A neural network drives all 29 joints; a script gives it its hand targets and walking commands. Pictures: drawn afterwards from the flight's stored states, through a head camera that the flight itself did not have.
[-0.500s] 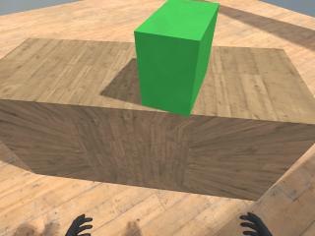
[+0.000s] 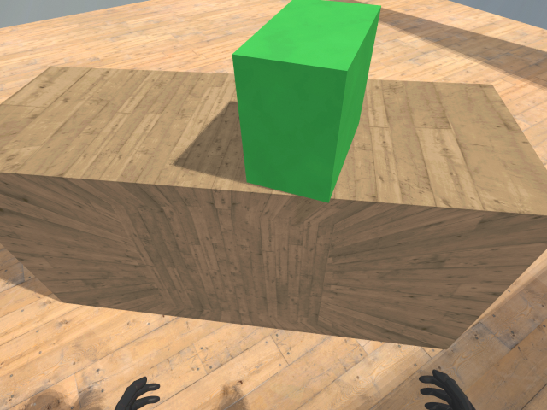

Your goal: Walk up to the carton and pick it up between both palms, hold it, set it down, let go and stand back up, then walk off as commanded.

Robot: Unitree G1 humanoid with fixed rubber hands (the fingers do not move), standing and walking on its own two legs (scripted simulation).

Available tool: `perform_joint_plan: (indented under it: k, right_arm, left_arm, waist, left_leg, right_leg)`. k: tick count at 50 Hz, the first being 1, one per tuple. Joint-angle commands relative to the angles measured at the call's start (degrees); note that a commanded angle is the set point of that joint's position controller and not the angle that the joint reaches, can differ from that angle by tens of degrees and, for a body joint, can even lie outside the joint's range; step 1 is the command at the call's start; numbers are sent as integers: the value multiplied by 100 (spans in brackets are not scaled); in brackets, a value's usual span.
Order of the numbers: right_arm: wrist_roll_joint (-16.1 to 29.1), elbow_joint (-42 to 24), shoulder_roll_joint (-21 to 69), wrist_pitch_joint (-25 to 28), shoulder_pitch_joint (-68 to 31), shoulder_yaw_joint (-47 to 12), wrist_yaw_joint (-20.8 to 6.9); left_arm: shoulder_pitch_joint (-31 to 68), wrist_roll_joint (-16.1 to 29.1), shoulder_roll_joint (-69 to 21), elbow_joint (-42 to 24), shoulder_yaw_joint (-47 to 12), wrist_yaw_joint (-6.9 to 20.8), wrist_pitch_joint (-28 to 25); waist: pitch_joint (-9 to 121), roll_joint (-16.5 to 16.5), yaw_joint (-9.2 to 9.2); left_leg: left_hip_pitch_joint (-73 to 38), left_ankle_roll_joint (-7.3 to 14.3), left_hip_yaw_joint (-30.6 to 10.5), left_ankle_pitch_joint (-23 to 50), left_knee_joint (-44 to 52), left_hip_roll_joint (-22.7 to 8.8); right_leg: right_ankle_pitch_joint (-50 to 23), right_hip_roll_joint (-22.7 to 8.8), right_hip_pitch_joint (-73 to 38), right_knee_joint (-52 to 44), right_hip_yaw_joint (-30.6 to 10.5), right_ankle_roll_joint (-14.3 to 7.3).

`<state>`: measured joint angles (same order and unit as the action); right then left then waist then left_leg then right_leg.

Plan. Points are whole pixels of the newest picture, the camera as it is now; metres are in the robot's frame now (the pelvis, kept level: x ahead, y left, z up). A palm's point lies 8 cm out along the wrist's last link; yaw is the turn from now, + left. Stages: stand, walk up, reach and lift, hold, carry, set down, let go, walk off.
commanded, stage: stand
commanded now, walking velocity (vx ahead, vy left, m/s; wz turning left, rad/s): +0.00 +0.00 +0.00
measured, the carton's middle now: (311, 97) +0.72 -0.04 +0.11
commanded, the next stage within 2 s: none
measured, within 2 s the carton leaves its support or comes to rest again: neither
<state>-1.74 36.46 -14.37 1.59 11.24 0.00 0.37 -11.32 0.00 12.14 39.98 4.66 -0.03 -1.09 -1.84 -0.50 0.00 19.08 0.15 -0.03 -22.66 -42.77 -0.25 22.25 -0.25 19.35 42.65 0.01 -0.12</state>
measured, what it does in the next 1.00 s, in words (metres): stands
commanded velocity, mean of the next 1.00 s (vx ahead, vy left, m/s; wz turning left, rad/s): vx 0.00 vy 0.00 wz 0.00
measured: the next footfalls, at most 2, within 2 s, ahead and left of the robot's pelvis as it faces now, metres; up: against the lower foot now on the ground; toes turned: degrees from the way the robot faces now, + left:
none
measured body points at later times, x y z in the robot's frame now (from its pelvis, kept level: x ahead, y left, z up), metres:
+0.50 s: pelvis +0.00 +0.00 +0.00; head +0.01 -0.01 +0.45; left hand +0.14 +0.26 -0.10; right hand +0.15 -0.25 -0.10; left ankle +0.00 +0.12 -0.71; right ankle +0.01 -0.12 -0.71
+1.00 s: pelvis -0.01 +0.00 +0.00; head -0.01 -0.01 +0.45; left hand +0.12 +0.26 -0.10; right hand +0.14 -0.25 -0.10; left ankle +0.00 +0.12 -0.71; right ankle +0.01 -0.12 -0.71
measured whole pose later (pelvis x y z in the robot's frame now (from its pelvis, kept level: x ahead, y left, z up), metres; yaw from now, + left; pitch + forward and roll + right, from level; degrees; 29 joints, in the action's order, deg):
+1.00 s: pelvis -0.01 +0.00 +0.00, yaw +0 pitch -2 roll +0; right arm -1.5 40.0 -14.7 2.2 11.2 0.0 0.6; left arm -11.3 0.0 12.2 43.3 4.4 0.0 -1.2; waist -1.8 -1.1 0.0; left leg 19.0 0.2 0.0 -21.8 -42.8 -0.2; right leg 21.4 -0.3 19.2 42.7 0.0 -0.1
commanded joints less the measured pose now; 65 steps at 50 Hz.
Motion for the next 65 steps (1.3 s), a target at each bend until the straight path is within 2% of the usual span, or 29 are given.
perform_joint_plan:
  k: [1,2,5,7,10,13,18,19,22,24,25,26,28,32,33,34,35,42,44,46,47,49,51,53,56,58,60,62,65]
  right_arm:
    - [53,-184,-1400,232,-268,489,71]
    - [37,-119,-1428,239,-262,481,57]
    - [30,-161,-1467,245,-333,517,71]
    - [21,-134,-1459,243,-399,475,81]
    - [26,-89,-1525,247,-269,492,95]
    - [21,-46,-1505,280,-195,505,87]
    - [-15,-25,-1582,280,-393,506,118]
    - [23,-34,-1505,271,-318,498,91]
    - [59,10,-1445,267,-252,469,105]
    - [17,29,-1485,246,-344,490,102]
    - [34,53,-1506,246,-262,478,99]
    - [30,53,-1427,259,-327,451,74]
    - [48,88,-1485,275,-276,484,70]
    - [27,96,-1520,256,-351,493,70]
    - [45,151,-1591,254,-251,504,87]
    - [39,80,-1583,299,-285,523,64]
    - [56,132,-1650,282,-310,542,75]
    - [9,167,-1481,299,-306,448,86]
    - [50,159,-1485,289,-384,448,85]
    - [45,210,-1505,293,-264,466,80]
    - [28,228,-1420,282,-295,421,78]
    - [22,255,-1478,292,-289,445,98]
    - [42,250,-1465,283,-348,433,66]
    - [44,305,-1433,276,-283,418,87]
    - [58,307,-1386,255,-375,407,83]
    - [49,362,-1604,286,-229,499,99]
    - [49,405,-1527,267,-276,436,62]
    - [56,389,-1511,263,-441,438,39]
    - [63,438,-1489,254,-362,436,53]
  left_arm:
    - [272,-143,1668,-238,259,-72,-260]
    - [209,-124,1659,-282,290,-48,-277]
    - [267,-130,1693,-243,293,-33,-290]
    - [323,-106,1603,-238,294,-45,-278]
    - [334,-151,1622,-269,242,-45,-305]
    - [247,-126,1641,-194,262,-35,-270]
    - [307,-100,1479,-193,228,-57,-239]
    - [218,-116,1602,-153,267,-67,-255]
    - [351,-113,1645,-211,268,-43,-271]
    - [235,-110,1623,-129,246,-33,-286]
    - [274,-137,1637,-99,238,-51,-281]
    - [313,-102,1595,-140,253,-50,-306]
    - [238,-110,1750,-56,281,-47,-266]
    - [303,-106,1653,-85,253,-46,-273]
    - [280,-95,1641,-54,236,-46,-267]
    - [328,-119,1548,-86,222,-52,-285]
    - [252,-113,1698,-81,274,-37,-293]
    - [246,-73,1591,77,235,-47,-255]
    - [373,-88,1654,26,263,-36,-257]
    - [377,-91,1681,61,239,-21,-235]
    - [328,-72,1653,79,253,-24,-247]
    - [519,-97,1608,33,228,-14,-260]
    - [377,-97,1691,125,253,-34,-240]
    - [462,-112,1639,116,229,-25,-275]
    - [376,-126,1693,107,253,-44,-260]
    - [404,-72,1617,156,226,-17,-258]
    - [395,-58,1638,159,223,-11,-283]
    - [412,-82,1709,180,284,-20,-286]
    - [373,-77,1689,280,224,-5,-293]
  waist:
    - [588,107,17]
    - [700,-234,-45]
    - [636,-32,-29]
    - [642,-215,-85]
    - [556,140,-53]
    - [578,-28,54]
    - [631,-164,-110]
    - [748,-258,-46]
    - [562,76,-60]
    - [669,-120,-99]
    - [588,-54,-2]
    - [509,5,-82]
    - [610,-4,15]
    - [677,-3,-29]
    - [546,-65,-23]
    - [722,107,-1]
    - [799,-62,-21]
    - [577,-221,-65]
    - [626,35,-30]
    - [486,37,-5]
    - [656,13,-96]
    - [547,-75,29]
    - [616,-212,-22]
    - [325,12,-37]
    - [506,-212,-3]
    - [431,98,1]
    - [400,145,-4]
    - [478,-163,-78]
    - [457,-16,-20]
  left_leg:
    - [-83,457,-576,1640,808,-533]
    - [-211,430,-549,1560,771,-516]
    - [-96,462,-594,1496,808,-509]
    - [-101,447,-570,1582,852,-515]
    - [-128,482,-681,1468,892,-563]
    - [-382,399,-515,1590,687,-502]
    - [-276,549,-777,1826,1008,-657]
    - [-397,530,-736,1980,935,-639]
    - [-236,451,-617,1764,900,-579]
    - [-348,463,-614,1757,881,-550]
    - [-235,463,-635,1706,886,-550]
    - [-177,492,-610,1577,910,-526]
    - [-266,462,-607,1596,891,-536]
    - [-296,401,-498,1684,888,-505]
    - [-210,453,-675,1749,1004,-579]
    - [-233,451,-579,1566,930,-566]
    - [-359,455,-602,1701,938,-568]
    - [-284,499,-719,1724,1043,-584]
    - [-251,515,-737,1447,1026,-598]
    - [-207,459,-681,1426,1056,-532]
    - [-247,471,-679,1437,1050,-514]
    - [-269,438,-681,1387,1071,-549]
    - [-267,472,-777,1349,1133,-601]
    - [-179,455,-782,1222,1200,-589]
    - [-235,453,-740,1355,1127,-606]
    - [-148,462,-718,1193,1154,-595]
    - [-149,471,-808,1052,1231,-615]
    - [-167,457,-743,1065,1294,-585]
    - [-326,471,-782,1205,1256,-663]
  right_leg:
    - [-1622,-498,-395,-780,-480,-473]
    - [-1672,-510,-396,-740,-569,-505]
    - [-1523,-505,-299,-724,-469,-485]
    - [-1621,-528,-391,-698,-452,-469]
    - [-1479,-494,-333,-758,-531,-499]
    - [-1691,-534,-120,-822,-617,-518]
    - [-1677,-411,-359,-547,-338,-408]
    - [-1780,-451,-337,-596,-435,-449]
    - [-1778,-505,-373,-739,-495,-489]
    - [-1732,-582,-314,-768,-554,-510]
    - [-1777,-493,-370,-786,-551,-478]
    - [-1746,-551,-354,-826,-593,-485]
    - [-1605,-531,-367,-775,-577,-495]
    - [-1773,-539,-404,-801,-516,-475]
    - [-1782,-527,-397,-783,-571,-489]
    - [-1698,-523,-516,-748,-527,-458]
    - [-1775,-508,-378,-738,-541,-499]
    - [-1654,-507,-380,-793,-534,-471]
    - [-1470,-475,-323,-780,-586,-473]
    - [-1426,-581,-363,-912,-647,-511]
    - [-1444,-545,-438,-858,-592,-509]
    - [-1368,-517,-284,-981,-631,-491]
    - [-1303,-463,-396,-864,-559,-447]
    - [-1127,-536,-232,-980,-674,-472]
    - [-1348,-532,-373,-1076,-687,-450]
    - [-1412,-520,-395,-1036,-647,-446]
    - [-1239,-528,-281,-1040,-696,-435]
    - [-1194,-541,-380,-1070,-674,-452]
    - [-1285,-537,-298,-1060,-618,-428]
